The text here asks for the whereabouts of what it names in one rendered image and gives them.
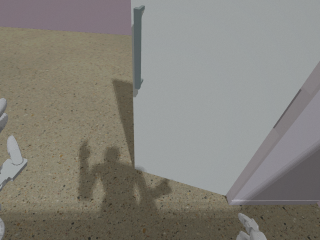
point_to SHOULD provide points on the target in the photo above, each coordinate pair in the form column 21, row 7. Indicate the handle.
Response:
column 137, row 22

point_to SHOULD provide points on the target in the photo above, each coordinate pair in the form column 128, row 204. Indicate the right robot hand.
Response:
column 251, row 227

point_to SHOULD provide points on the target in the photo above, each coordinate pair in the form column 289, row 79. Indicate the left robot hand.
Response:
column 12, row 167

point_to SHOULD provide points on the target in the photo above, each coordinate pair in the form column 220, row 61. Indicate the fridge door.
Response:
column 217, row 76

